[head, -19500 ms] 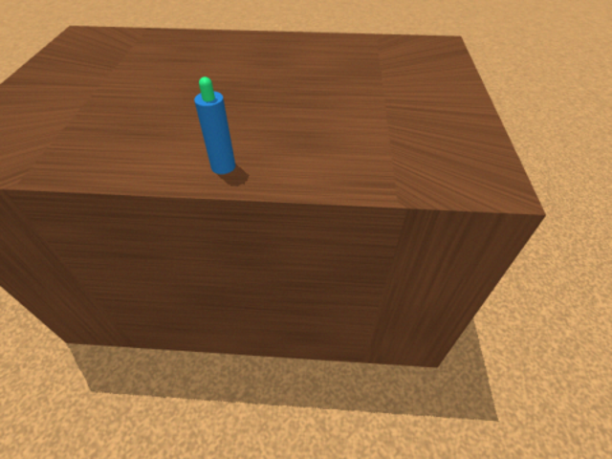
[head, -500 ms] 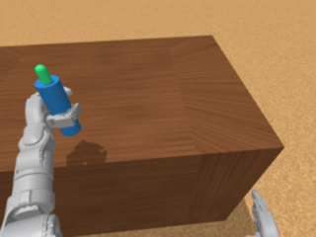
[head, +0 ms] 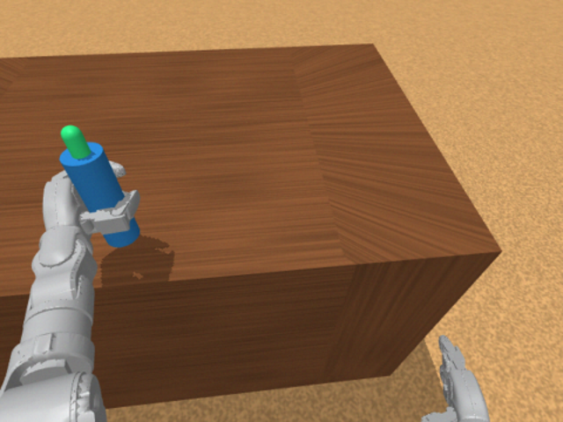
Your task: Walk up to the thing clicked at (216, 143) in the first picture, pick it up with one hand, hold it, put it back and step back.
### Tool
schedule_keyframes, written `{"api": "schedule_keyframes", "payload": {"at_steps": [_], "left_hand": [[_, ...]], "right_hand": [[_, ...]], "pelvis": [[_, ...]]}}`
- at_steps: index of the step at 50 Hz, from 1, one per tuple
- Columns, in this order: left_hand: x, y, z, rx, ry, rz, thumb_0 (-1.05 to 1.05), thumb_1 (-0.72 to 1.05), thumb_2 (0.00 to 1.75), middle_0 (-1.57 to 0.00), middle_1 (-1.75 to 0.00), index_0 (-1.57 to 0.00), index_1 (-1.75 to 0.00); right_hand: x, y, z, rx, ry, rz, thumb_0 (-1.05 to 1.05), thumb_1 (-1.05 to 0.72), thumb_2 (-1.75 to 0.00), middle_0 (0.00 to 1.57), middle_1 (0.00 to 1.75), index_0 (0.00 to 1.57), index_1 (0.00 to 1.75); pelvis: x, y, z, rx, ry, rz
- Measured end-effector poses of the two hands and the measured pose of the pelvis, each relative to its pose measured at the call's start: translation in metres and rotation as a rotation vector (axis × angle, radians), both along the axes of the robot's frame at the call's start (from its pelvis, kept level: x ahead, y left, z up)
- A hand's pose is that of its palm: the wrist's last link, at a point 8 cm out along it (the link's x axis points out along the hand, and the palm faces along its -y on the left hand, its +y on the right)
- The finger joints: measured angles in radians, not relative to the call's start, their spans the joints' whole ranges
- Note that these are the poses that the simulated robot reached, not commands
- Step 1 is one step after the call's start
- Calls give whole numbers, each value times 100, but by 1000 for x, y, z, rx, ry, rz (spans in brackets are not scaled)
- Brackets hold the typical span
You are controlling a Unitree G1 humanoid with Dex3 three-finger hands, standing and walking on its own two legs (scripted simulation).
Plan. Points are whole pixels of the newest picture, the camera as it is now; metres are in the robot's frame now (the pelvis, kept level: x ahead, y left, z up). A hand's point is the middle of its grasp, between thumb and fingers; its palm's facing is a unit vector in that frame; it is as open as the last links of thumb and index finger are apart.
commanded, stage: lower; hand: left
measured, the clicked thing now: (99, 188) +0.42 +0.23 +0.13
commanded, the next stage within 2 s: loosen in 0.58 s
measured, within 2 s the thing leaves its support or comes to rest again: rests again in 0.44 s
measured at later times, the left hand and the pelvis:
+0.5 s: hand (121, 218) +0.42 +0.23 +0.06, palm faces +0.21 -0.98 -0.02, open 7.1 cm; pelvis +0.00 +0.00 -0.02, yaw +0 degrees
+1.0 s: hand (118, 215) +0.42 +0.23 +0.07, palm faces +0.21 -0.98 +0.00, open 8.0 cm; pelvis -0.01 +0.01 -0.03, yaw +0 degrees
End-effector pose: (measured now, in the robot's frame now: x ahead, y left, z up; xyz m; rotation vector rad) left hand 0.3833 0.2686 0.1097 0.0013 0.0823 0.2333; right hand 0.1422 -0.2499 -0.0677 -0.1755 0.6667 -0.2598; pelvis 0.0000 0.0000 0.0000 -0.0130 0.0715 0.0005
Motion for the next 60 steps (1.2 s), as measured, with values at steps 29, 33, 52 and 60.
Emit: {"api": "schedule_keyframes", "payload": {"at_steps": [29,33,52,60], "left_hand": [[4,8,-46,15,-38,-27,0,-10,124,-89,-121,-89,-121],[5,10,-48,9,-49,-25,0,-10,124,-89,-121,-89,-121],[10,12,-43,4,-91,-19,0,-18,74,-93,-94,-94,-93],[14,11,-40,5,-85,-21,0,-24,54,-78,-71,-79,-71]], "right_hand": [[1,5,-2,-37,-5,32,-1,52,-6,6,5,6,5],[1,7,-1,-41,-13,40,-1,52,-6,6,5,6,5],[-8,10,-1,-50,-7,56,-1,51,-5,6,5,6,5],[-7,9,-2,-41,-4,49,-1,52,-5,6,5,6,6]], "pelvis": [[-2,4,-22,-13,82,0],[-3,5,-25,-13,87,1],[-7,6,-30,-14,104,0],[-3,6,-30,-11,111,-4]]}}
